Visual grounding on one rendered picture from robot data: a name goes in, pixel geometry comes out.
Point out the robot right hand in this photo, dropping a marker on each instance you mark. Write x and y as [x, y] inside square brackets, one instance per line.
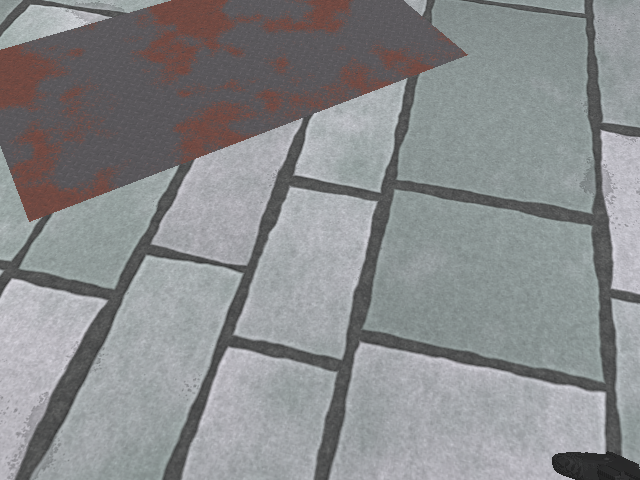
[593, 466]

